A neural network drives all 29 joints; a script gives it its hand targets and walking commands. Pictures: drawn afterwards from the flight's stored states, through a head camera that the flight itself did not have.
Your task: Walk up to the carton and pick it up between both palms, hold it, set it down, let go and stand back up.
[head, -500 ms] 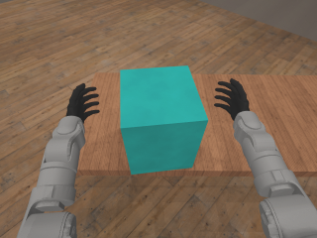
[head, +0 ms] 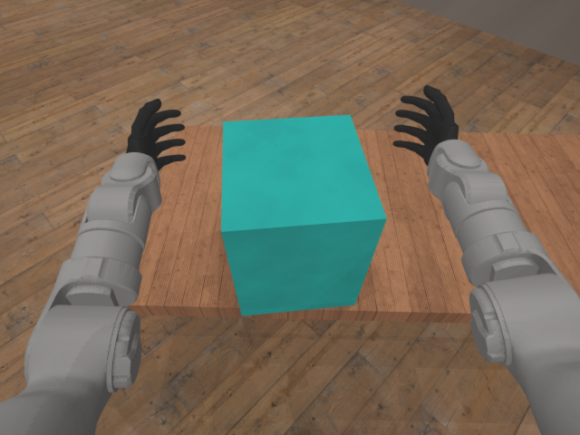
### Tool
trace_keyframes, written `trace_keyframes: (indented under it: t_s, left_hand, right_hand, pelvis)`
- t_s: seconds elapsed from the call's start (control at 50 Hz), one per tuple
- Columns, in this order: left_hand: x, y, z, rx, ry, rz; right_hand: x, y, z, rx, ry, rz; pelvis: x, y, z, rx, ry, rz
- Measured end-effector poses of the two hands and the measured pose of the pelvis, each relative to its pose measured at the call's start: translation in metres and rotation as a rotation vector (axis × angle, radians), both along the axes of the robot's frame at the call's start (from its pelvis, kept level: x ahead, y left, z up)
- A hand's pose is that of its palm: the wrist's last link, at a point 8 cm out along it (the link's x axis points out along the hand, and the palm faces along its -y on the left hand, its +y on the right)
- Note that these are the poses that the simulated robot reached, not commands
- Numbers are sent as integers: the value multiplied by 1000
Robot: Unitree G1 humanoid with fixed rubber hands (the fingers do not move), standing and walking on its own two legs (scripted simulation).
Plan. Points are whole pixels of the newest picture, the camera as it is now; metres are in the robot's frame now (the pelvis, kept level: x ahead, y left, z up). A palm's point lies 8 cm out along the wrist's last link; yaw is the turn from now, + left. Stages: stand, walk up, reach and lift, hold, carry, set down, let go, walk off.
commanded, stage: reach and lift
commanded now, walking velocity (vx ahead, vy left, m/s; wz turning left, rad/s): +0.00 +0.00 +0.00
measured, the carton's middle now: (293, 219) +0.44 +0.02 +0.01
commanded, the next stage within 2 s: none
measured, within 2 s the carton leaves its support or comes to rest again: neither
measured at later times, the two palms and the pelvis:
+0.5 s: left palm (176, 224) +0.41 +0.20 +0.03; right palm (403, 212) +0.44 -0.15 +0.05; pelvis -0.01 +0.00 -0.02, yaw +1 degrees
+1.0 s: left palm (200, 229) +0.42 +0.17 +0.01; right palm (391, 216) +0.44 -0.14 +0.03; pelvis -0.03 -0.01 -0.04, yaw +2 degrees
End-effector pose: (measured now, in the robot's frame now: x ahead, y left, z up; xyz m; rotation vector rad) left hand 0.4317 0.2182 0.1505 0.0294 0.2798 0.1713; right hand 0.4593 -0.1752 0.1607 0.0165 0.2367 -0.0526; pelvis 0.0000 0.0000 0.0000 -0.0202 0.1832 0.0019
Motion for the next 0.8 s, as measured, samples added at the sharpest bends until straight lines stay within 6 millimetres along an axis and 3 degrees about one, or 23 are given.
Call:
trace_keyframes:
  t_s: [0.1, 0.26, 0.36, 0.48, 0.64, 0.8]
  left_hand:
    - [1, -2, -17, 3, 6, -5]
    - [-20, -4, -80, -8, 17, 3]
    - [-29, -7, -107, -9, 21, 19]
    - [-24, -16, -116, -6, 5, 10]
    - [-13, -29, -117, -15, -25, -5]
    - [-17, -35, -130, -15, -7, -15]
  right_hand:
    - [1, 7, -14, -14, 24, 2]
    - [-19, 23, -74, -27, 48, 16]
    - [-26, 29, -101, -13, 52, 14]
    - [-25, 24, -115, -21, 52, 4]
    - [-20, 10, -117, -30, 18, -14]
    - [-20, 6, -124, -28, 15, -7]
  pelvis:
    - [1, -1, -1, -1, 10, 9]
    - [1, -2, -4, -5, 51, 21]
    - [-3, -2, -8, -11, 103, 30]
    - [-9, -1, -16, -14, 170, 28]
    - [-16, -2, -26, -8, 228, 14]
    - [-21, -5, -32, 4, 247, 10]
